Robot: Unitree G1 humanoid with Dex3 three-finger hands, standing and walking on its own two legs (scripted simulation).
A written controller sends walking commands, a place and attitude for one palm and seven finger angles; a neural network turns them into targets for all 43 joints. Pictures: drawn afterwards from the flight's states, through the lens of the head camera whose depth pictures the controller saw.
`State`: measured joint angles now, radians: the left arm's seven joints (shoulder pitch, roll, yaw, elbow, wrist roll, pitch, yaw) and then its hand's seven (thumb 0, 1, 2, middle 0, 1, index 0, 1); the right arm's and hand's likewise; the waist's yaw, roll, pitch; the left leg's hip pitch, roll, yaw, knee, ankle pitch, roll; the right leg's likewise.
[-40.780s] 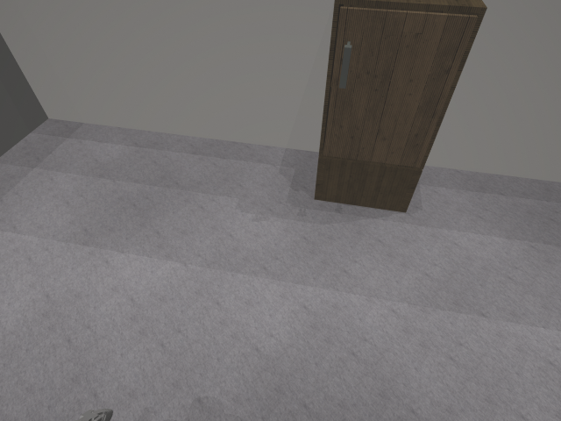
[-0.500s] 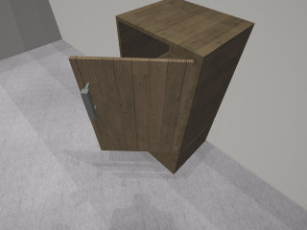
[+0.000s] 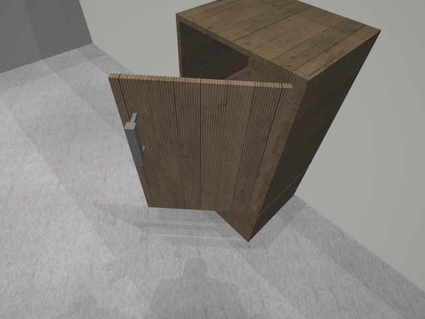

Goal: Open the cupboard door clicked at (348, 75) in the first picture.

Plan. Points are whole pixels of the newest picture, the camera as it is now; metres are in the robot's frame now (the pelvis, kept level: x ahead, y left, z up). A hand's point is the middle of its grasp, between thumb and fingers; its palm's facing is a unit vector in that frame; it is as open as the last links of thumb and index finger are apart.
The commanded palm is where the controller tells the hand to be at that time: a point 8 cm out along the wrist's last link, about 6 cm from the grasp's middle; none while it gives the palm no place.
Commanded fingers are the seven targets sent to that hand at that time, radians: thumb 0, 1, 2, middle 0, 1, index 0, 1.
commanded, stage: come to a stop and stand still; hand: left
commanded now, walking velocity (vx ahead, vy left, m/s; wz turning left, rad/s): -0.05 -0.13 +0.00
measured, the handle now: (137, 139) +0.54 +0.24 -0.03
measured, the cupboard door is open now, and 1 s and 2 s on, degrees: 43 43 43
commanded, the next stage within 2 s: look again from close up in 0.78 s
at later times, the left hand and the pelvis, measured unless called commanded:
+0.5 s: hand out of the picture +0.04 +0.15 -0.16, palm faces +0.02 -0.97 -0.24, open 7.3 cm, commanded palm none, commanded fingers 0.00 0.90 0.90 -0.20 -0.30 -0.20 -0.30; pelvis -0.01 -0.03 +0.01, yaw +1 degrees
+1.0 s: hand out of the picture -0.05 +0.11 -0.17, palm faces +0.05 -0.99 -0.16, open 7.4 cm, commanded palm none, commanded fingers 0.00 0.90 0.90 -0.20 -0.30 -0.20 -0.30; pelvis -0.02 -0.04 +0.01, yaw +1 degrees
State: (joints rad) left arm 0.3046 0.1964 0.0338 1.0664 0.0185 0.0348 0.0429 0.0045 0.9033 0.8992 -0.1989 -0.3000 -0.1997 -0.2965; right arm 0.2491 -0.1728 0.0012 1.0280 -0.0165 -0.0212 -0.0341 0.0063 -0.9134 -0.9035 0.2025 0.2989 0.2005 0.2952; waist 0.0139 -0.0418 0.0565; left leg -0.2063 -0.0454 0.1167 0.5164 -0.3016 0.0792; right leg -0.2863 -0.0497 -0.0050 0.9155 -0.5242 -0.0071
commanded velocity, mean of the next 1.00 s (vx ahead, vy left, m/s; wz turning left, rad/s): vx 0.00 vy -0.01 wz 0.00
